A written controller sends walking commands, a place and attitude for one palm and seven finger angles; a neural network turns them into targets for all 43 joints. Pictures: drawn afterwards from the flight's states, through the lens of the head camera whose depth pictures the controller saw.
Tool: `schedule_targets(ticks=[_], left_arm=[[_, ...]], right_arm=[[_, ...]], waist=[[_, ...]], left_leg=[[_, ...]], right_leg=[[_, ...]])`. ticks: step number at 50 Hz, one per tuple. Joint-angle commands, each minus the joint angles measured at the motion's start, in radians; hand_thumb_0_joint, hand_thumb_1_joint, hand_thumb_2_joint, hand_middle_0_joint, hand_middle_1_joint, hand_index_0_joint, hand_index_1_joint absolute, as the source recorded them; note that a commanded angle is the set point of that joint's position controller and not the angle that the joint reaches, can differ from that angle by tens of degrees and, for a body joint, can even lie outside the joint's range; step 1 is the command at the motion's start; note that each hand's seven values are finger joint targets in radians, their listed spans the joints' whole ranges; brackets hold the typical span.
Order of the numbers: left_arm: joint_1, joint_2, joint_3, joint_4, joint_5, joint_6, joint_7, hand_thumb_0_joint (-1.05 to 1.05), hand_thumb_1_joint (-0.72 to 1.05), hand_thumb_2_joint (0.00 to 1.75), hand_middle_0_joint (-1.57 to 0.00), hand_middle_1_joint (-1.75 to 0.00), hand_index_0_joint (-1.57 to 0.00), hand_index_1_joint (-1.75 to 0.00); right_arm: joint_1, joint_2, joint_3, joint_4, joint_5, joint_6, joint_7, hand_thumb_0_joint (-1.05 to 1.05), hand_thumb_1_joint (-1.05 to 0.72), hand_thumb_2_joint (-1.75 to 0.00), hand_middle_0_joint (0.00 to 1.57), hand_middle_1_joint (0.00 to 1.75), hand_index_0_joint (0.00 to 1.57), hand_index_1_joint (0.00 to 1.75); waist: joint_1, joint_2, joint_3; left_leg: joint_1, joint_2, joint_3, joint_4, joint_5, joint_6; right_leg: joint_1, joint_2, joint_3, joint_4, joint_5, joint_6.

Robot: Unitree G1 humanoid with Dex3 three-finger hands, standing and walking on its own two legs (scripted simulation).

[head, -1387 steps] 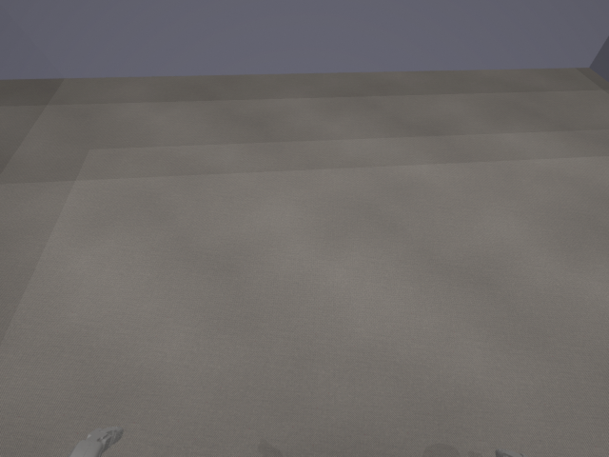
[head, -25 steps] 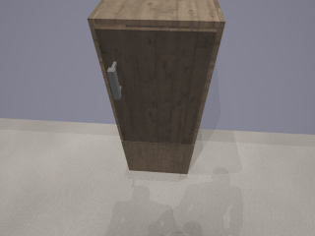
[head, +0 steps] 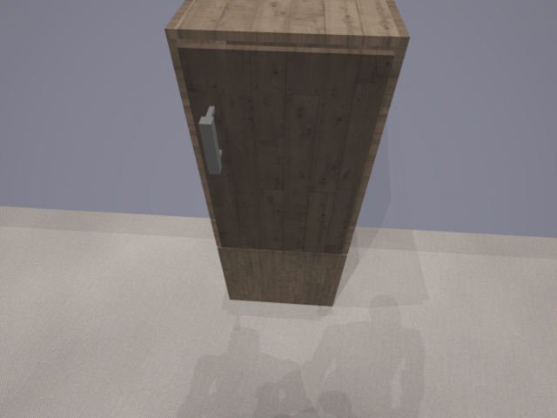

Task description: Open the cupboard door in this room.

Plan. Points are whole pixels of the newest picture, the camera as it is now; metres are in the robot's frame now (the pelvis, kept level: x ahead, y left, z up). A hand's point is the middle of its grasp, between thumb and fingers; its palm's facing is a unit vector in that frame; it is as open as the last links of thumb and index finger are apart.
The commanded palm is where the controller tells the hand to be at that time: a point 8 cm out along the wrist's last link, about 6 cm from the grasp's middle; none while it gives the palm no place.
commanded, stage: shuffle to correct the standing spot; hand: left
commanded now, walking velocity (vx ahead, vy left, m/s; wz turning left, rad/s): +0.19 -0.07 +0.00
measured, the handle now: (213, 140) +0.59 +0.17 +0.06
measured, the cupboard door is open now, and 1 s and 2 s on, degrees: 0 0 0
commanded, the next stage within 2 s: come to a stop and stand still in 0.08 s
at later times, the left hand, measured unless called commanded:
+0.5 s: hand out of the picture +0.08 +0.17 -0.17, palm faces +0.07 -0.97 -0.25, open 7.3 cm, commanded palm none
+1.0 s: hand out of the picture +0.12 +0.25 -0.18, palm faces +0.04 -0.96 -0.26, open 7.3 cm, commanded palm none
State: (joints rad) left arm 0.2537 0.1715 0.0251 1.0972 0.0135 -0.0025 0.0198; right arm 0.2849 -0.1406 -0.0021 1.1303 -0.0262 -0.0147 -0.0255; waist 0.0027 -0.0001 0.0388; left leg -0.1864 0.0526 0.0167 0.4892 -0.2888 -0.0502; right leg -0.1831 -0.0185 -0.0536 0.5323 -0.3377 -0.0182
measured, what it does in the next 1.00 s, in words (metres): steps on the spot: left foot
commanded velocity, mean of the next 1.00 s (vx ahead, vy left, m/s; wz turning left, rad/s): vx -0.02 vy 0.01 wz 0.00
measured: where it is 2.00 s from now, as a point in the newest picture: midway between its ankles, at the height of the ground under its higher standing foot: outside the picture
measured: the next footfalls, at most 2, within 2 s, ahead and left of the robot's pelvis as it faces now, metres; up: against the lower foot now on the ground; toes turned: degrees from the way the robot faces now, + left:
left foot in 0.72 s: +0.13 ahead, +0.10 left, +0.00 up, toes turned +2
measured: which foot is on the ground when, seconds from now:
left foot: down 0.00-0.38, up 0.40-0.70, down 0.72-1.00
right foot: down 0.00-1.00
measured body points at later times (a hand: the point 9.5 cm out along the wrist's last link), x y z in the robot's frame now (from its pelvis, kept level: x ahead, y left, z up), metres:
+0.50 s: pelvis +0.07 -0.02 -0.01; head +0.12 -0.03 +0.44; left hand +0.08 +0.22 -0.15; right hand +0.05 -0.23 -0.17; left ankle +0.01 +0.13 -0.69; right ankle +0.02 -0.09 -0.73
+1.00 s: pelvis +0.08 +0.04 -0.01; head +0.08 +0.05 +0.44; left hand +0.12 +0.30 -0.16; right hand +0.20 -0.21 -0.13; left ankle +0.09 +0.10 -0.74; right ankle +0.04 -0.10 -0.73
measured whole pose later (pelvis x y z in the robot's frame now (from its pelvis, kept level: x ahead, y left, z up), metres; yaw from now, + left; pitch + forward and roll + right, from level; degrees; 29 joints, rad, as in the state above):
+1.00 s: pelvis +0.08 +0.04 -0.01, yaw +0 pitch -1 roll -1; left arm 0.28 0.24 0.02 0.96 0.02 0.00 0.04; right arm 0.15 -0.21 -0.04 0.92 -0.02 -0.01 -0.01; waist 0.02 -0.01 0.01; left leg -0.29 -0.03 0.09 0.62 -0.32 0.09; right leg -0.19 -0.03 -0.04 0.58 -0.37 0.01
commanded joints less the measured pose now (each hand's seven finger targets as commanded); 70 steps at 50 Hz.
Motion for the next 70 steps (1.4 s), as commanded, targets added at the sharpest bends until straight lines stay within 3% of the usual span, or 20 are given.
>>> schedule_targets(ticks=[1, 9, 12, 15, 17, 18, 19, 20, 23, 32, 34, 37, 38, 39, 40, 41, 43, 49, 62, 70], left_arm=[[0.079, 0.105, 0.022, -0.027, 0.009, -0.007, -0.005, 0.0, 0.9, 0.9, -0.2, -0.3, -0.2, -0.3], [0.138, 0.109, 0.04, -0.018, 0.007, -0.021, -0.008, 0.0, 0.9, 0.9, -0.2, -0.3, -0.2, -0.3], [0.084, 0.034, 0.026, -0.044, 0.006, -0.026, 0.0, 0.0, 0.9, 0.9, -0.2, -0.3, -0.2, -0.3], [0.026, 0.034, 0.031, -0.066, -0.007, -0.022, 0.006, 0.0, 0.9, 0.9, -0.2, -0.3, -0.2, -0.3], [0.167, 0.054, 0.043, -0.028, -0.004, -0.031, 0.004, 0.0, 0.9, 0.9, -0.2, -0.3, -0.2, -0.3], [0.263, 0.13, 0.06, -0.001, 0.004, -0.039, 0.012, 0.0, 0.9, 0.9, -0.2, -0.3, -0.2, -0.3], [0.332, 0.164, 0.066, 0.02, 0.004, -0.037, 0.023, 0.0, 0.9, 0.9, -0.2, -0.3, -0.2, -0.3], [0.297, 0.161, 0.045, 0.017, 0.004, -0.031, 0.025, 0.0, 0.9, 0.9, -0.2, -0.3, -0.2, -0.3], [0.174, 0.096, 0.03, -0.032, 0.016, -0.02, 0.037, 0.0, 0.9, 0.9, -0.2, -0.3, -0.2, -0.3], [0.107, 0.128, 0.043, -0.107, 0.016, -0.007, 0.035, 0.0, 0.9, 0.9, -0.2, -0.3, -0.2, -0.3], [0.074, 0.132, 0.042, -0.119, 0.006, -0.004, 0.033, 0.0, 0.9, 0.9, -0.2, -0.3, -0.2, -0.3], [0.097, 0.051, 0.023, -0.138, -0.004, 0.007, 0.033, 0.0, 0.9, 0.9, -0.2, -0.3, -0.2, -0.3], [0.101, 0.307, 0.013, -0.18, 0.003, -0.022, 0.03, 0.0, 0.9, 0.9, -0.2, -0.3, -0.2, -0.3], [0.132, 0.196, 0.035, -0.178, 0.009, -0.02, 0.029, 0.0, 0.9, 0.9, -0.2, -0.3, -0.2, -0.3], [0.13, 0.206, 0.046, -0.167, 0.026, -0.027, 0.035, 0.0, 0.9, 0.9, -0.2, -0.3, -0.2, -0.3], [0.097, 0.207, 0.029, -0.169, 0.019, -0.029, 0.036, 0.0, 0.9, 0.9, -0.2, -0.3, -0.2, -0.3], [0.002, 0.229, 0.034, -0.221, 0.021, -0.043, 0.03, 0.0, 0.9, 0.9, -0.2, -0.3, -0.2, -0.3], [0.034, 0.215, 0.025, -0.216, 0.009, -0.017, 0.033, 0.0, 0.9, 0.9, -0.2, -0.3, -0.2, -0.3], [-0.086, 0.308, 0.036, -0.212, 0.011, 0.001, 0.004, 0.0, 0.9, 0.9, -0.2, -0.3, -0.2, -0.3], [-0.084, 0.324, 0.025, -0.17, 0.011, -0.006, -0.001, 0.0, 0.9, 0.9, -0.2, -0.3, -0.2, -0.3]], right_arm=[[0.076, -0.088, -0.017, -0.033, -0.005, -0.001, 0.002, 0.0, -0.9, -0.9, 0.2, 0.3, 0.2, 0.3], [0.121, -0.062, -0.02, -0.047, -0.002, -0.025, 0.002, 0.0, -0.9, -0.9, 0.2, 0.3, 0.2, 0.3], [0.251, -0.148, -0.035, 0.012, -0.002, -0.029, -0.023, 0.0, -0.9, -0.9, 0.2, 0.3, 0.2, 0.3], [0.221, -0.139, -0.029, 0.01, -0.003, -0.018, -0.04, 0.0, -0.9, -0.9, 0.2, 0.3, 0.2, 0.3], [0.107, -0.143, -0.031, -0.031, 0.012, -0.014, -0.042, 0.0, -0.9, -0.9, 0.2, 0.3, 0.2, 0.3], [0.083, -0.119, -0.035, -0.06, 0.022, -0.016, -0.04, 0.0, -0.9, -0.9, 0.2, 0.3, 0.2, 0.3], [0.037, -0.079, -0.031, -0.089, 0.031, -0.011, -0.036, 0.0, -0.9, -0.9, 0.2, 0.3, 0.2, 0.3], [0.018, -0.057, -0.039, -0.096, 0.038, -0.005, -0.037, 0.0, -0.9, -0.9, 0.2, 0.3, 0.2, 0.3], [-0.019, -0.021, -0.041, -0.089, 0.026, 0.017, -0.026, 0.0, -0.9, -0.9, 0.2, 0.3, 0.2, 0.3], [-0.071, -0.043, -0.042, -0.133, 0.016, 0.028, 0.001, 0.0, -0.9, -0.9, 0.2, 0.3, 0.2, 0.3], [0.006, -0.056, -0.043, -0.116, 0.013, 0.018, -0.002, 0.0, -0.9, -0.9, 0.2, 0.3, 0.2, 0.3], [0.029, -0.173, -0.054, -0.131, 0.011, 0.005, -0.011, 0.0, -0.9, -0.9, 0.2, 0.3, 0.2, 0.3], [-0.131, -0.341, -0.079, -0.248, 0.016, 0.003, -0.014, 0.0, -0.9, -0.9, 0.2, 0.3, 0.2, 0.3], [-0.284, -0.297, -0.093, -0.294, 0.011, -0.001, -0.003, 0.0, -0.9, -0.9, 0.2, 0.3, 0.2, 0.3], [-0.243, -0.167, -0.083, -0.297, 0.014, 0.009, 0.001, 0.0, -0.9, -0.9, 0.2, 0.3, 0.2, 0.3], [-0.211, -0.124, -0.062, -0.303, 0.009, 0.024, 0.008, 0.0, -0.9, -0.9, 0.2, 0.3, 0.2, 0.3], [-0.132, -0.147, -0.071, -0.294, 0.004, 0.011, 0.015, 0.0, -0.9, -0.9, 0.2, 0.3, 0.2, 0.3], [-0.112, -0.273, -0.081, -0.274, 0.01, -0.025, -0.004, 0.0, -0.9, -0.9, 0.2, 0.3, 0.2, 0.3], [-0.173, -0.376, -0.086, -0.257, 0.006, -0.02, 0.008, 0.0, -0.9, -0.9, 0.2, 0.3, 0.2, 0.3], [-0.165, -0.382, -0.075, -0.205, 0.01, -0.018, 0.018, 0.0, -0.9, -0.9, 0.2, 0.3, 0.2, 0.3]], waist=[[0.005, -0.018, 0.086], [-0.015, -0.011, 0.085], [-0.054, 0.287, 0.017], [-0.049, 0.234, 0.071], [0.041, 0.135, -0.002], [0.065, -0.059, -0.079], [0.091, -0.194, -0.119], [0.076, -0.176, -0.123], [0.045, -0.167, 0.011], [0.023, -0.148, -0.046], [-0.022, -0.106, -0.076], [-0.01, 0.225, -0.13], [0.033, 0.199, -0.02], [0.092, 0.072, -0.044], [0.048, -0.082, -0.058], [0.02, -0.043, -0.042], [-0.034, -0.026, -0.075], [0.006, 0.115, -0.087], [0.005, 0.019, -0.043], [0.001, 0.007, -0.059]], left_leg=[[-0.106, 0.031, -0.024, -0.058, -0.118, 0.078], [-0.087, 0.016, 0.029, 0.078, 0.062, 0.084], [0.151, 0.215, -0.22, -0.032, 0.724, 0.19], [0.19, 0.25, -0.196, 0.001, 1.138, 0.222], [0.05, 0.134, -0.037, 0.142, 0.94, 0.122], [-0.12, 0.063, 0.026, 0.251, 0.598, 0.072], [-0.242, -0.024, 0.056, 0.369, -0.086, 0.037], [-0.233, -0.028, -0.002, 0.436, -0.324, 0.04], [-0.292, -0.014, -0.001, 0.498, -0.277, 0.035], [-0.16, -0.045, 0.059, 0.178, -0.058, 0.029], [0.021, -0.048, 0.074, -0.013, 0.156, 0.04], [0.116, 0.291, -0.241, -0.106, 0.843, 0.283], [-0.068, 0.173, -0.224, -0.106, 0.421, 0.245], [-0.139, 0.104, -0.123, 0.088, 0.108, 0.159], [-0.202, -0.014, -0.011, 0.213, -0.024, 0.1], [-0.21, -0.034, -0.023, 0.232, -0.122, 0.076], [-0.125, -0.024, -0.018, 0.137, -0.037, 0.078], [0.055, 0.115, -0.149, -0.02, 0.65, 0.161], [-0.021, 0.123, -0.22, -0.276, -0.032, 0.087], [-0.009, 0.101, -0.185, -0.292, -0.079, 0.089]], right_leg=[[-0.07, -0.07, 0.086, -0.129, -0.205, -0.042], [-0.082, -0.092, 0.088, -0.032, 0.005, -0.081], [-0.248, 0.025, -0.077, 0.279, -0.013, -0.015], [-0.309, -0.017, -0.019, 0.235, -0.231, -0.014], [-0.013, -0.031, -0.036, -0.05, 0.235, -0.002], [0.19, -0.112, 0.063, -0.015, 0.734, -0.012], [0.274, -0.294, 0.197, 0.0, 1.228, -0.094], [0.232, -0.372, 0.199, -0.01, 1.345, -0.173], [0.129, -0.308, 0.139, -0.047, 1.175, -0.182], [0.08, -0.246, 0.12, -0.045, 0.841, -0.155], [0.003, -0.199, 0.085, 0.035, 0.717, -0.105], [-0.157, -0.02, 0.005, 0.341, -0.279, 0.021], [-0.052, -0.051, 0.125, 0.065, -0.222, 0.009], [-0.086, -0.088, 0.137, -0.14, -0.016, 0.021], [-0.065, -0.201, 0.298, -0.208, 0.111, 0.0], [-0.066, -0.269, 0.375, -0.208, 0.174, -0.06], [-0.09, -0.23, 0.295, -0.161, 0.113, -0.135], [-0.078, -0.035, 0.036, 0.017, 0.143, -0.007], [-0.031, -0.06, 0.066, -0.069, 0.055, -0.018], [-0.007, -0.085, 0.087, -0.136, 0.075, -0.024]])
